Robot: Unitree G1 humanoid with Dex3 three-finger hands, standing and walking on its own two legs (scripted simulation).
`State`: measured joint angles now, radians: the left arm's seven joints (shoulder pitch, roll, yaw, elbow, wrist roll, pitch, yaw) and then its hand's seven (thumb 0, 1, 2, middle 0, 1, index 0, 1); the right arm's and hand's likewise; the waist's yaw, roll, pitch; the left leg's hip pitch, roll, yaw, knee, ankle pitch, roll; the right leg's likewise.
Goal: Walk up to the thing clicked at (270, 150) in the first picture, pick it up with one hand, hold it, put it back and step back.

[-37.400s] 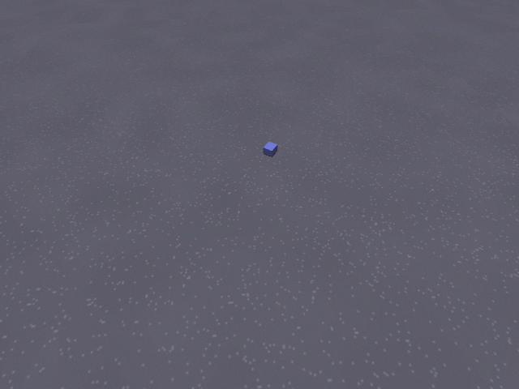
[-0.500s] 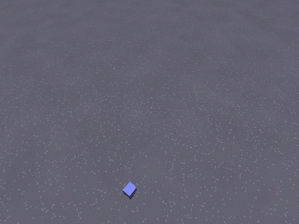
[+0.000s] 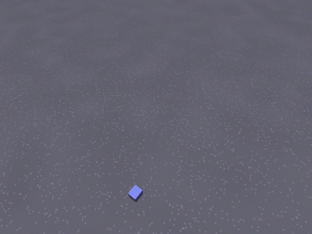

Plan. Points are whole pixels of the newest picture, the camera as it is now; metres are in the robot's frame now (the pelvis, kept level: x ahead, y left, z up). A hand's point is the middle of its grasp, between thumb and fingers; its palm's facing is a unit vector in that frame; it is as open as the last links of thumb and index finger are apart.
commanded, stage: step back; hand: left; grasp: from above
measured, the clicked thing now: (135, 193) +0.48 +0.17 -0.76
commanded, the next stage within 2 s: none
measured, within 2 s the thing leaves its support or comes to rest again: neither
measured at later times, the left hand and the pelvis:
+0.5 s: hand out of the picture +0.06 +0.33 -0.18, palm faces -0.05 -0.94 -0.33, open 7.4 cm; pelvis -0.08 +0.08 -0.01, yaw -1 degrees
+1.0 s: hand out of the picture -0.08 +0.32 -0.14, palm faces -0.04 -0.91 -0.41, open 7.4 cm; pelvis -0.20 +0.06 -0.01, yaw -3 degrees
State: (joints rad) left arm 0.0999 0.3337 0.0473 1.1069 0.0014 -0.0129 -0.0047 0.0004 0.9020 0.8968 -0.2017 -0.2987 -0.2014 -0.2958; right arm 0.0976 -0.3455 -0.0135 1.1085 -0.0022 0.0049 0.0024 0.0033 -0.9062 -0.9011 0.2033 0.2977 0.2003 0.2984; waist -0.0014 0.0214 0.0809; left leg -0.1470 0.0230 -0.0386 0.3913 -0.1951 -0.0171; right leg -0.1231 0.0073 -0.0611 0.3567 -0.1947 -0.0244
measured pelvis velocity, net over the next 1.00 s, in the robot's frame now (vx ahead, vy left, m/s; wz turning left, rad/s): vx -0.20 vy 0.06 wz -0.05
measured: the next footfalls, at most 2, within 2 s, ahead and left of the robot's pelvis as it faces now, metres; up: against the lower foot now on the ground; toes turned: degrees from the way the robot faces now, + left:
left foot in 0.24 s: -0.02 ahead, +0.15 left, +0.00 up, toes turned -2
right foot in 0.74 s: -0.12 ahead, -0.04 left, +0.00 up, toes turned -3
